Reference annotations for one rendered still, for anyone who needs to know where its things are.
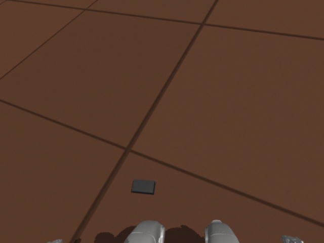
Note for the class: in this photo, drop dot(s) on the small box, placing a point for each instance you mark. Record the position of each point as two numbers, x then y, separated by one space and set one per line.
143 186

